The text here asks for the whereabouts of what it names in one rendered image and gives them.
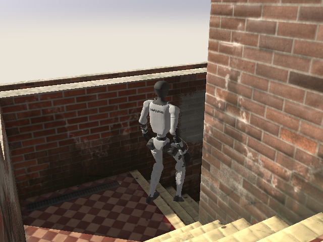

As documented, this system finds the right robot forearm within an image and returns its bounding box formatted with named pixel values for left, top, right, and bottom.
left=173, top=128, right=186, bottom=155

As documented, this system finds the right robot hand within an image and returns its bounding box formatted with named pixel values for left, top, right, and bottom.
left=178, top=152, right=190, bottom=167

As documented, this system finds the left robot forearm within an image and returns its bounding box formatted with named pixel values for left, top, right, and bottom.
left=139, top=122, right=148, bottom=134

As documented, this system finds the robot left upper arm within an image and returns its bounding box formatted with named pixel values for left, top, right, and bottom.
left=139, top=100, right=153, bottom=125

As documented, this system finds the robot left thigh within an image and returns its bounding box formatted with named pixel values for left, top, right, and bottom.
left=147, top=137, right=164, bottom=172

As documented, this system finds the robot left shin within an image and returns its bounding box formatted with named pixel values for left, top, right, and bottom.
left=148, top=163, right=162, bottom=197

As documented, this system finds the left robot hand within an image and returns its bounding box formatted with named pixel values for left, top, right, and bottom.
left=142, top=130, right=153, bottom=142

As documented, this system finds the robot right upper arm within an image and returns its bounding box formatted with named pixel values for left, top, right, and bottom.
left=169, top=104, right=180, bottom=135

